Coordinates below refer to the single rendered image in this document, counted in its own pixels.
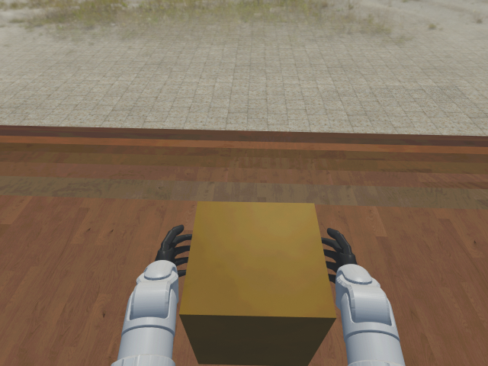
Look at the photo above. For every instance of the carton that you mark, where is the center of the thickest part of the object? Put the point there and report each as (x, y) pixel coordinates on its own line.
(256, 288)

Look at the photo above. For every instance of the right robot hand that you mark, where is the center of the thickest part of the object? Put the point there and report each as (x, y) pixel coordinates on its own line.
(343, 254)

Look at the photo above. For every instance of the left robot forearm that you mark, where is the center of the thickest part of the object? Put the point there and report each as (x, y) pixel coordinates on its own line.
(149, 323)

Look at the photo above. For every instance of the right robot forearm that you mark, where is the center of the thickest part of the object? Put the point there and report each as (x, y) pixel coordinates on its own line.
(369, 328)

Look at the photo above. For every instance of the left robot hand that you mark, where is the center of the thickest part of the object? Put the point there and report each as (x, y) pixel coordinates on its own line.
(168, 249)

